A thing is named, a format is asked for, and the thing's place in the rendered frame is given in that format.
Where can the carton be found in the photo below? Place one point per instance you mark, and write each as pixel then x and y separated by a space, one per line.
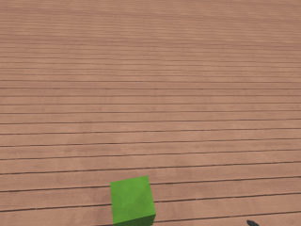
pixel 132 202

